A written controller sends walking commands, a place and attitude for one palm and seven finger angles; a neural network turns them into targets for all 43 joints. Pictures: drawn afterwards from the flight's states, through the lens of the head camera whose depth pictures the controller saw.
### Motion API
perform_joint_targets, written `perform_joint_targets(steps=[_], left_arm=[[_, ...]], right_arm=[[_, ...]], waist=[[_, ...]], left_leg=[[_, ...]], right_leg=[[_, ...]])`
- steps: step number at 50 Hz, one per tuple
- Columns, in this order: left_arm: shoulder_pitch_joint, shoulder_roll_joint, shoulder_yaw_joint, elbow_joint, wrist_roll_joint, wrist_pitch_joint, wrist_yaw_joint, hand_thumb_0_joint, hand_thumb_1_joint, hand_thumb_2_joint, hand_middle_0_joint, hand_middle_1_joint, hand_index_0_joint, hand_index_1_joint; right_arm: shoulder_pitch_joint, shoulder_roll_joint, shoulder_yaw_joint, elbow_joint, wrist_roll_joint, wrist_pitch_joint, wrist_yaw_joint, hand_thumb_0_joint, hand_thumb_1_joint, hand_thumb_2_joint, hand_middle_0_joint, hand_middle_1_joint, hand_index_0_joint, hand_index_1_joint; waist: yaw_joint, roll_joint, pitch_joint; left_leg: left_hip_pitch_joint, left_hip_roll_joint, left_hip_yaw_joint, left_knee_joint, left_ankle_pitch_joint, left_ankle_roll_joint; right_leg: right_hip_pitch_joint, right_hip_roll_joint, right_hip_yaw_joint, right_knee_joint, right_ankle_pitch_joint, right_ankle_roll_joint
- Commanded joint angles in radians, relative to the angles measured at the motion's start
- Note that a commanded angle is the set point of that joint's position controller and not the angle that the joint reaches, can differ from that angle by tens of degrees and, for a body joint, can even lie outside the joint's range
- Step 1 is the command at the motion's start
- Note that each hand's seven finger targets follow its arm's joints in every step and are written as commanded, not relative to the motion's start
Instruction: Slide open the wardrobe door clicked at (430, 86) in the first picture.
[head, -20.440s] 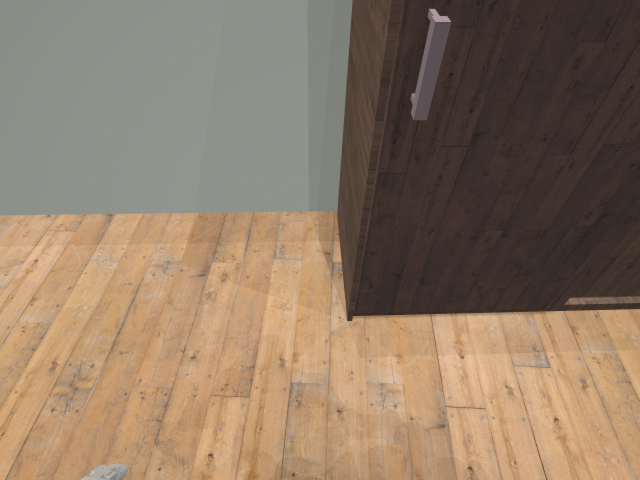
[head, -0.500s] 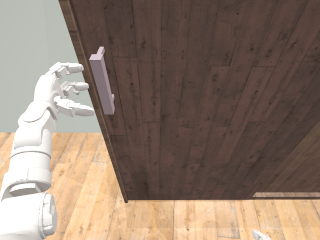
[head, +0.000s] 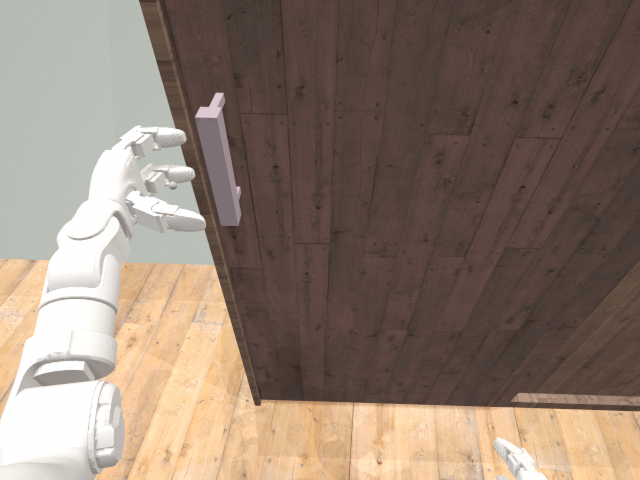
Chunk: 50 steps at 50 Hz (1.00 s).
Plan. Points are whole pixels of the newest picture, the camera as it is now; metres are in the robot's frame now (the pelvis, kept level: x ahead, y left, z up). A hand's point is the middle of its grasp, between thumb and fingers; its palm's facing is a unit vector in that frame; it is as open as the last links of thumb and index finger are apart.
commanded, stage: move the hooked fingers beside the handle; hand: left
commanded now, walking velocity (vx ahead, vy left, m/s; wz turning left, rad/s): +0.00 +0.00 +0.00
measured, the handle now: (224, 162) +0.47 +0.16 +0.18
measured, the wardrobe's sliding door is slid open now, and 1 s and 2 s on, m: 0.00 0.00 0.00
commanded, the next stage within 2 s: feel for the door with the fingertips in 0.06 s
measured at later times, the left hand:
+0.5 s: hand (192, 186) +0.41 +0.18 +0.18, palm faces +0.04 -1.00 +0.01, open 14.0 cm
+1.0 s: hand (191, 177) +0.43 +0.19 +0.18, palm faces +0.06 -1.00 -0.01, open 13.7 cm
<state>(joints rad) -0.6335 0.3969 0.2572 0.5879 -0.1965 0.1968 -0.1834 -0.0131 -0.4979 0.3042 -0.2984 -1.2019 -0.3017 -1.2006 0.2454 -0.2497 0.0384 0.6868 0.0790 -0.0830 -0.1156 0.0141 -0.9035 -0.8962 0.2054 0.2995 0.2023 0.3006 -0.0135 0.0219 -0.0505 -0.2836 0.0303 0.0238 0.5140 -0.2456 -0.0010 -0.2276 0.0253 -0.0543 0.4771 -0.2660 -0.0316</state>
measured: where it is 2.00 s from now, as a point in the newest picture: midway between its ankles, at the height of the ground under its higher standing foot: outside the picture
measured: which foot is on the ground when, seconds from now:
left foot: down 0.00-1.00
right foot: down 0.00-1.00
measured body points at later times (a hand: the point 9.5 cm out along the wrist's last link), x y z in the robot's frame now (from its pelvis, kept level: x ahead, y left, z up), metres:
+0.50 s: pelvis +0.01 +0.00 +0.00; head +0.00 +0.00 +0.45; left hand +0.41 +0.24 +0.18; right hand +0.12 -0.26 -0.10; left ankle +0.01 +0.12 -0.74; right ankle -0.01 -0.10 -0.74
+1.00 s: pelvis +0.00 +0.00 +0.00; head +0.00 +0.00 +0.45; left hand +0.42 +0.24 +0.18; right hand +0.12 -0.26 -0.11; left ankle +0.01 +0.12 -0.74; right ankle -0.01 -0.10 -0.74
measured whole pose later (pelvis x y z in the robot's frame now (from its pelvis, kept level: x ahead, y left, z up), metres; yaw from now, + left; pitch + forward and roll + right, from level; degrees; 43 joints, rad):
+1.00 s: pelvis +0.00 +0.00 +0.00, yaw +0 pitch +2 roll -1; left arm -0.72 0.37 0.23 0.69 -0.17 0.16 -0.13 -0.01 -0.50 0.30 -0.30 -1.21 -0.34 -1.23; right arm 0.28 -0.25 0.03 0.71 0.07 -0.08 -0.10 0.01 -0.90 -0.90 0.21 0.30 0.20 0.30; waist -0.03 0.02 -0.05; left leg -0.31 0.03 0.02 0.52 -0.25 0.00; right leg -0.25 0.03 -0.06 0.47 -0.26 -0.03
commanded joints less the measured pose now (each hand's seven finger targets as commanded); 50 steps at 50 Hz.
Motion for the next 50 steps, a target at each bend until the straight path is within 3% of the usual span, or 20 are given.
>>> perform_joint_targets(steps=[1,4,6,8,10,15,18,20,22,23,26,28,35,38,40,43,47,48,49,50], left_arm=[[-0.473,0.222,0.051,-0.207,-0.01,-0.075,0.002,0.0,-0.5,0.3,-0.3,-1.2,-0.3,-1.2],[-0.462,0.24,0.065,-0.217,-0.005,-0.078,0.008,0.0,-0.5,0.3,-0.3,-1.2,-0.3,-1.2],[-0.491,0.22,0.047,-0.216,-0.005,-0.077,0.007,0.0,-0.5,0.3,-0.3,-1.2,-0.3,-1.2],[-0.457,0.288,0.105,-0.193,-0.002,-0.078,0.012,0.0,-0.5,0.3,-0.3,-1.2,-0.3,-1.2],[-0.515,0.202,0.027,-0.239,-0.004,-0.086,0.007,0.0,-0.5,0.3,-0.3,-1.2,-0.3,-1.2],[-0.463,0.223,0.068,-0.248,-0.015,-0.085,0.015,0.0,-0.5,0.3,-0.3,-1.2,-0.3,-1.2],[-0.417,0.173,0.033,-0.244,-0.012,-0.067,0.02,0.0,-0.5,0.3,-0.3,-1.2,-0.3,-1.2],[-0.442,0.181,0.042,-0.271,-0.01,-0.059,0.032,0.0,-0.5,0.3,-0.3,-1.2,-0.3,-1.2],[-0.448,0.149,0.024,-0.304,-0.011,-0.055,0.042,0.0,-0.5,0.3,-0.3,-1.2,-0.3,-1.2],[-0.427,0.173,0.046,-0.314,-0.009,-0.057,0.051,0.0,-0.5,0.3,-0.3,-1.2,-0.3,-1.2],[-0.437,0.139,0.023,-0.323,-0.005,-0.047,0.063,0.0,-0.5,0.3,-0.3,-1.2,-0.3,-1.2],[-0.444,0.185,0.055,-0.31,0.007,-0.043,0.075,0.0,-0.5,0.3,-0.3,-1.2,-0.3,-1.2],[-0.507,0.173,0.037,-0.244,0.012,-0.051,0.072,0.0,-0.5,0.3,-0.3,-1.2,-0.3,-1.2],[-0.521,0.15,0.008,-0.199,0.013,-0.061,0.058,0.0,-0.5,0.3,-0.3,-1.2,-0.3,-1.2],[-0.581,0.139,-0.01,-0.165,0.01,-0.065,0.051,0.0,-0.5,0.3,-0.3,-1.2,-0.3,-1.2],[-0.583,0.2,0.038,-0.105,0.012,-0.076,0.047,0.0,-0.5,0.3,-0.3,-1.2,-0.3,-1.2],[-0.632,0.147,-0.007,-0.139,0.014,-0.117,0.045,0.0,-0.5,0.3,-0.3,-1.2,-0.3,-1.2],[-0.591,0.163,0.012,-0.123,0.013,-0.12,0.047,0.0,-0.5,0.3,-0.3,-1.2,-0.3,-1.2],[-0.636,0.157,-0.002,-0.155,0.01,-0.127,0.046,0.0,-0.5,0.3,-0.3,-1.2,-0.3,-1.2],[-0.624,0.155,0.005,-0.137,0.008,-0.127,0.046,0.0,-0.5,0.3,-0.3,-1.2,-0.3,-1.2]], right_arm=[[-0.057,-0.143,-0.047,-0.123,0.005,-0.045,-0.007,0.0,-0.9,-0.9,0.2,0.3,0.2,0.3],[-0.06,-0.146,-0.049,-0.128,0.004,-0.043,-0.006,0.0,-0.9,-0.9,0.2,0.3,0.2,0.3],[-0.056,-0.143,-0.049,-0.123,0.004,-0.043,-0.008,0.0,-0.9,-0.9,0.2,0.3,0.2,0.3],[-0.047,-0.155,-0.052,-0.12,0.0,-0.041,-0.009,0.0,-0.9,-0.9,0.2,0.3,0.2,0.3],[-0.054,-0.14,-0.05,-0.126,0.003,-0.046,-0.007,0.0,-0.9,-0.9,0.2,0.3,0.2,0.3],[-0.047,-0.144,-0.056,-0.119,0.001,-0.051,-0.004,0.0,-0.9,-0.9,0.2,0.3,0.2,0.3],[-0.053,-0.142,-0.055,-0.125,0.004,-0.048,-0.001,0.0,-0.9,-0.9,0.2,0.3,0.2,0.3],[-0.053,-0.142,-0.057,-0.121,0.004,-0.047,-0.001,0.0,-0.9,-0.9,0.2,0.3,0.2,0.3],[-0.065,-0.133,-0.056,-0.125,0.002,-0.048,0.001,0.0,-0.9,-0.9,0.2,0.3,0.2,0.3],[-0.064,-0.14,-0.058,-0.126,0.0,-0.047,0.001,0.0,-0.9,-0.9,0.2,0.3,0.2,0.3],[-0.071,-0.132,-0.053,-0.121,0.001,-0.043,0.0,0.0,-0.9,-0.9,0.2,0.3,0.2,0.3],[-0.07,-0.14,-0.054,-0.116,-0.006,-0.037,-0.002,0.0,-0.9,-0.9,0.2,0.3,0.2,0.3],[-0.071,-0.133,-0.05,-0.11,-0.007,-0.03,-0.005,0.0,-0.9,-0.9,0.2,0.3,0.2,0.3],[-0.062,-0.136,-0.049,-0.109,-0.006,-0.029,-0.004,0.0,-0.9,-0.9,0.2,0.3,0.2,0.3],[-0.05,-0.136,-0.05,-0.097,-0.005,-0.033,-0.005,0.0,-0.9,-0.9,0.2,0.3,0.2,0.3],[-0.031,-0.148,-0.055,-0.091,-0.009,-0.033,-0.005,0.0,-0.9,-0.9,0.2,0.3,0.2,0.3],[-0.016,-0.135,-0.057,-0.091,-0.008,-0.044,0.004,0.0,-0.9,-0.9,0.2,0.3,0.2,0.3],[-0.011,-0.142,-0.062,-0.096,-0.007,-0.044,0.006,0.0,-0.9,-0.9,0.2,0.3,0.2,0.3],[-0.016,-0.142,-0.061,-0.093,-0.007,-0.047,0.006,0.0,-0.9,-0.9,0.2,0.3,0.2,0.3],[-0.01,-0.141,-0.063,-0.087,-0.006,-0.048,0.006,0.0,-0.9,-0.9,0.2,0.3,0.2,0.3]], waist=[[-0.016,0.001,-0.242],[-0.006,0.017,-0.258],[-0.019,0.019,-0.249],[-0.005,-0.01,-0.257],[-0.022,0.029,-0.265],[-0.004,0.018,-0.295],[-0.007,0.014,-0.259],[-0.008,-0.012,-0.267],[-0.004,0.022,-0.273],[0.003,0.008,-0.28],[-0.006,-0.007,-0.261],[-0.002,0.004,-0.259],[-0.014,-0.002,-0.255],[-0.025,0.015,-0.247],[-0.043,-0.015,-0.236],[-0.035,-0.011,-0.258],[-0.041,0.022,-0.3],[-0.031,0.019,-0.304],[-0.044,0.023,-0.31],[-0.04,-0.013,-0.308]], left_leg=[[0.147,-0.023,-0.03,-0.044,0.181,0.035],[0.148,-0.023,-0.028,-0.046,0.188,0.036],[0.15,-0.022,-0.028,-0.044,0.181,0.035],[0.141,-0.021,-0.028,-0.044,0.192,0.037],[0.156,-0.023,-0.026,-0.043,0.197,0.036],[0.163,-0.022,-0.024,-0.039,0.225,0.037],[0.16,-0.02,-0.02,-0.041,0.226,0.036],[0.155,-0.02,-0.023,-0.045,0.219,0.037],[0.168,-0.021,-0.019,-0.042,0.23,0.036],[0.177,-0.019,-0.021,-0.044,0.241,0.035],[0.169,-0.019,-0.019,-0.046,0.238,0.035],[0.176,-0.02,-0.017,-0.046,0.24,0.035],[0.16,-0.022,-0.019,-0.048,0.214,0.035],[0.169,-0.022,-0.02,-0.043,0.212,0.034],[0.153,-0.023,-0.027,-0.039,0.193,0.036],[0.148,-0.025,-0.028,-0.035,0.19,0.037],[0.167,-0.026,-0.029,-0.024,0.236,0.034],[0.171,-0.025,-0.03,-0.025,0.241,0.035],[0.172,-0.025,-0.029,-0.024,0.238,0.036],[0.163,-0.024,-0.032,-0.024,0.236,0.037]], right_leg=[[0.009,-0.001,0.041,-0.066,0.231,0.009],[0.022,-0.003,0.044,-0.066,0.236,0.008],[0.009,0.0,0.043,-0.067,0.231,0.009],[0.029,-0.001,0.048,-0.067,0.243,0.01],[0.02,-0.002,0.047,-0.065,0.251,0.01],[0.045,0.001,0.046,-0.061,0.284,0.007],[0.038,0.001,0.042,-0.062,0.283,0.01],[0.037,0.003,0.04,-0.065,0.276,0.01],[0.035,0.005,0.042,-0.064,0.285,0.009],[0.049,0.004,0.04,-0.062,0.289,0.009],[0.039,0.007,0.036,-0.064,0.289,0.01],[0.043,0.004,0.042,-0.066,0.29,0.011],[0.033,0.0,0.046,-0.072,0.268,0.011],[0.017,0.001,0.045,-0.071,0.265,0.011],[-0.004,0.001,0.044,-0.074,0.252,0.013],[0.001,-0.002,0.049,-0.071,0.246,0.013],[0.009,0.004,0.043,-0.054,0.295,0.007],[0.017,0.004,0.043,-0.053,0.295,0.008],[0.011,0.003,0.045,-0.056,0.298,0.01],[0.015,0.006,0.041,-0.055,0.298,0.009]])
